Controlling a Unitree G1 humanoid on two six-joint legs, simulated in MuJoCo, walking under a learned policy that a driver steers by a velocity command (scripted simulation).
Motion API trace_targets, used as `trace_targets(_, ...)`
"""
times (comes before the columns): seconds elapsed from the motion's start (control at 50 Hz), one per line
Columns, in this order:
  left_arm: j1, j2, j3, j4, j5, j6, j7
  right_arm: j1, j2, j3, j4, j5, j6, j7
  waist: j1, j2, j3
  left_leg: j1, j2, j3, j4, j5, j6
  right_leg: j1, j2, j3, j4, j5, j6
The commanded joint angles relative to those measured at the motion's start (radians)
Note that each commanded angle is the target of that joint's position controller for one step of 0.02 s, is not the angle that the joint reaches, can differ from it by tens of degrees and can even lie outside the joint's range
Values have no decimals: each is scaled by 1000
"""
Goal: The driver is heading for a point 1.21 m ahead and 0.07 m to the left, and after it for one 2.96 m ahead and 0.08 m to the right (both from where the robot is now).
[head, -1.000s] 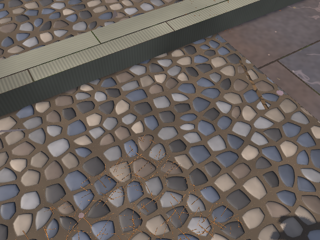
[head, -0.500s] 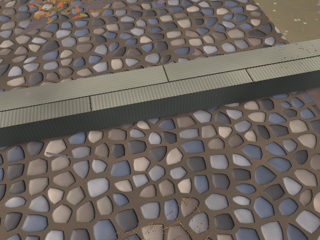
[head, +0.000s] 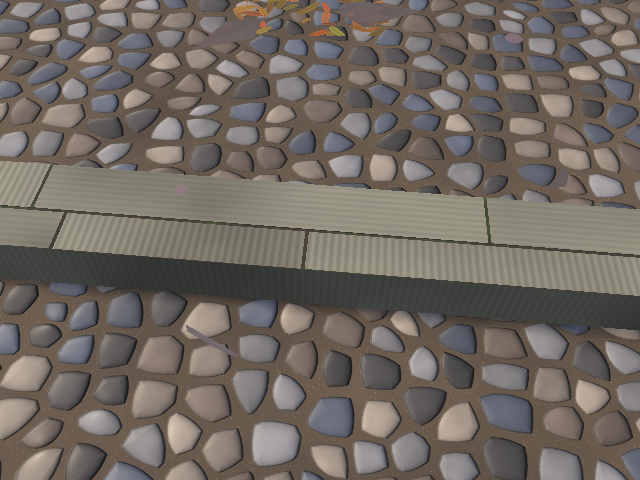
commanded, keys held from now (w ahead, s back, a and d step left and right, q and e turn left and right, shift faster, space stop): w+q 0.46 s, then w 0.54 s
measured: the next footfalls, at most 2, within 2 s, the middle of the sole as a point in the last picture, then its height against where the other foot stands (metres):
right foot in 0.32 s outside the picture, level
left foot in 0.80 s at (244, 438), level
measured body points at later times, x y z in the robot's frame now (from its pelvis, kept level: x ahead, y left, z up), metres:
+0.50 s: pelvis +0.28 -0.04 +0.01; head +0.31 -0.05 +0.46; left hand +0.29 +0.26 -0.09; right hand +0.45 -0.28 -0.11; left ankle +0.20 +0.07 -0.66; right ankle +0.31 -0.13 -0.73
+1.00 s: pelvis +0.50 +0.09 +0.01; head +0.52 +0.12 +0.46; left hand +0.46 +0.36 -0.13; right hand +0.67 -0.13 -0.11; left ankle +0.48 +0.15 -0.73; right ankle +0.55 -0.05 -0.66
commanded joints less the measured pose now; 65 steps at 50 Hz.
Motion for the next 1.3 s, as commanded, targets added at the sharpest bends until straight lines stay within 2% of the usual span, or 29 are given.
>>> trace_targets(0.02, 30, 117, 33, -63, 17, 1, 4, -21, -136, -37, -69, -3, -26, -16, 28, 60, -123, 170, 277, -361, -247, 249, 212, -140, -45, 31, -92, 57, 24)
trace_targets(0.08, -66, 72, 16, -87, 22, 12, 3, 14, -162, -44, -42, 2, -24, -37, 3, 58, -80, 97, 225, -279, -256, 256, 182, -137, -19, 13, -282, 229, 56)
trace_targets(0.1, -44, 24, -10, -72, 80, 61, -20, 91, -175, -42, 18, -34, -11, -21, 8, 93, -83, 62, 165, -215, -248, 284, 132, -66, -13, -58, -312, 269, 54)
trace_targets(0.14, -103, 31, -13, -87, 60, 86, -31, 116, -153, -40, 26, -25, -3, -10, -26, 115, -66, 52, 144, -218, -232, 244, 101, -40, 3, -68, -393, 348, 49)
trace_targets(0.22, -206, 69, -9, -122, 36, 74, -31, 149, -179, -51, 31, -36, 1, -13, -62, 104, -49, 143, 202, -334, -191, 166, 100, -24, 22, -35, -531, 320, 40)
trace_targets(0.28, -88, 104, 7, -97, 37, 56, -17, 106, -193, -56, 30, -40, -2, -22, 1, 113, -64, 158, 225, -407, -89, 196, 62, 149, 52, -22, -622, 180, 3)
trace_targets(0.3, 18, 119, 16, -68, 45, 43, -6, 92, -181, -51, 35, -34, -8, -21, 58, 78, -100, 131, 173, -379, 36, 243, 39, 291, 58, -19, -695, 165, -19)
trace_targets(0.32, 154, 186, 34, -53, 63, 27, 10, 100, -112, -29, 25, -21, -17, -14, 112, -47, -214, 69, 94, -282, 303, 167, 9, 480, -111, 149, -764, 10, -68)
trace_targets(0.34, 200, 295, 58, -52, 73, 36, 17, 162, -47, -14, -16, 2, -18, -15, 84, -284, -292, -229, -73, -119, 552, -317, -33, 696, -347, 579, -901, -203, -157)
trace_targets(0.36, 159, 250, 57, -44, 52, 49, 11, 188, -112, -18, 10, -32, -3, -23, 41, -226, -238, -339, 2, -108, 674, -369, -28, 628, -381, 727, -935, -304, -194)
trace_targets(0.38, 112, 152, 35, -56, 43, 53, 7, 144, -134, -24, 36, -39, 6, -18, 38, -82, -142, -331, 51, -118, 697, -280, -27, 530, -337, 591, -936, -301, -181)
trace_targets(0.4, 79, 99, 22, -50, 39, 53, 4, 100, -126, -22, 41, -38, 10, -7, 32, -32, -84, -301, 81, -102, 666, -214, -35, 454, -281, 433, -942, -160, -161)
trace_targets(0.44, 84, 68, 12, -22, 35, 44, 8, 65, -107, -20, 45, -51, 25, 12, 26, -96, -49, -267, 121, -77, 619, -158, -54, 402, -202, 215, -959, 107, -130)
trace_targets(0.54, 166, 75, 17, 47, 21, 9, -11, -17, -57, 1, 33, -52, 31, 29, 31, -88, -53, -309, 116, -71, 543, -62, -72, 438, -186, 38, -972, 460, -161)
trace_targets(0.7, 244, 102, 18, 146, 17, 22, -12, -248, -22, 42, -13, -57, 14, 37, 59, -94, 0, -161, 110, 76, 134, 43, -48, 432, -171, -108, -970, 609, -147)
trace_targets(0.74, 250, 119, 20, 171, 15, 31, -8, -222, -38, 39, -1, -61, 7, 27, 33, -96, -16, -89, 87, 96, 84, -3, -11, 474, -188, -114, -893, 792, -142)
trace_targets(0.78, 238, 111, 12, 183, 6, 41, -4, -21, -60, 25, 75, -74, -13, 5, -66, -49, -136, 179, 37, 115, -27, 36, 35, 453, -143, -164, -627, 960, -112)
trace_targets(0.8, 225, 83, -1, 158, 4, 39, -3, 133, -114, 7, 117, -89, -19, -8, -129, 4, -243, 418, 170, -24, -30, 6, 69, 297, -112, -174, -411, 715, -91)
trace_targets(0.82, 289, -23, -25, 105, -8, 39, -15, 205, -236, -22, 125, -90, -15, -24, -103, 262, -361, 693, 484, -489, -92, 15, 186, -51, 53, -205, -56, 32, -47)
trace_targets(0.84, 251, 93, 10, 124, 16, 53, -4, 195, -239, -32, 132, -34, -4, -28, -113, 189, -359, 633, 506, -611, -168, 61, 213, -131, 77, -63, 69, -150, -58)
trace_targets(0.88, 172, 60, 4, 119, 16, 51, -10, 53, -116, 2, 132, -28, -10, -29, -39, 92, -119, 392, 403, -349, -218, 116, 160, -151, -4, -25, 18, -19, -73)
trace_targets(0.92, 190, 36, 0, 143, 31, 66, -13, -1, -58, 21, 146, -28, -25, -29, 20, 102, -64, 259, 320, -219, -280, 205, 102, -56, -34, -31, -70, 38, -58)
trace_targets(0.98, 193, 11, 0, 160, 41, 84, -26, 33, -63, 20, 182, -21, -48, -26, 37, 101, -77, 233, 293, -144, -314, 329, 113, -30, -23, -59, -85, 87, -38)
trace_targets(1.08, 35, -17, -10, 117, 40, 92, -28, 112, -56, 21, 239, -25, -48, -28, 8, 119, -38, 246, 273, -83, -354, 266, 125, -127, -37, -99, -155, 185, -10)
trace_targets(1.14, -56, -11, -3, 85, 45, 100, -6, 246, -62, 20, 292, -40, -44, -40, -32, 93, -4, 455, 369, -179, -345, 258, 191, -455, -37, -87, 176, 63, -32)
trace_targets(1.18, -138, -18, 3, 42, 34, 98, 12, 323, -78, 13, 327, -48, -46, -50, -54, 52, 50, 599, 439, -204, -347, 212, 221, -760, 1, 15, 506, -99, -63)
trace_targets(1.2, -167, -45, -1, 21, 22, 101, 19, 348, -75, 13, 343, -65, -47, -53, -57, 81, 70, 653, 452, -184, -322, 206, 210, -909, 26, 35, 720, -207, -84)
trace_targets(1.24, -241, -64, -15, -38, 7, 96, 30, 341, -50, 24, 359, -74, -57, -52, -38, 24, 104, 664, 452, -119, -319, 141, 147, -1070, 38, 68, 851, -284, -129)
trace_targets(1.3, -426, -142, -67, -159, 16, 96, 25, 353, -6, 53, 414, -60, -71, -54, -31, 11, 169, 515, 393, 1, -364, 131, 57, -1117, 37, -26, 796, -364, -155)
